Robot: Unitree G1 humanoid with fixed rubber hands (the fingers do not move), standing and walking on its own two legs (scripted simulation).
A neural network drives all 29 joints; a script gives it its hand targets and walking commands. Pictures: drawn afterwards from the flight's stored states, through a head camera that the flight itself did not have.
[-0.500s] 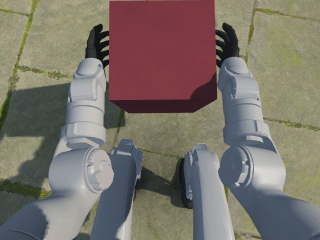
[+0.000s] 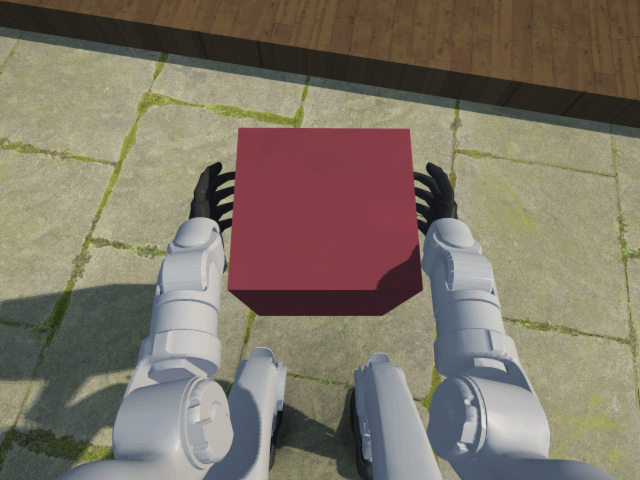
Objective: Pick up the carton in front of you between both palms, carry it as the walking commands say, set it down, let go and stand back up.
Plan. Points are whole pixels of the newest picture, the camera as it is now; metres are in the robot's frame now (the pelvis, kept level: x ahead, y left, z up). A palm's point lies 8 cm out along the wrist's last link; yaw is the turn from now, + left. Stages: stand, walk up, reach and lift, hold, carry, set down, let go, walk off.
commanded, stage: reach and lift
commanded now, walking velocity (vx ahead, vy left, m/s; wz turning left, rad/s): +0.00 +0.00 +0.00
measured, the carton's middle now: (322, 237) +0.43 +0.01 -0.10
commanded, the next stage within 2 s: hold in 1.74 s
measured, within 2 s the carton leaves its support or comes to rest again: neither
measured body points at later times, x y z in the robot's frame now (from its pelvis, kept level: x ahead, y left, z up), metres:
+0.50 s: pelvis +0.04 +0.00 +0.13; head +0.10 +0.00 +0.58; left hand +0.38 +0.16 +0.11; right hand +0.39 -0.15 +0.11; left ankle +0.08 +0.13 -0.57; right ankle +0.08 -0.12 -0.57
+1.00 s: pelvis +0.04 +0.00 +0.17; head +0.03 +0.00 +0.62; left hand +0.36 +0.16 +0.19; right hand +0.36 -0.15 +0.19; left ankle +0.08 +0.13 -0.57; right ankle +0.08 -0.12 -0.57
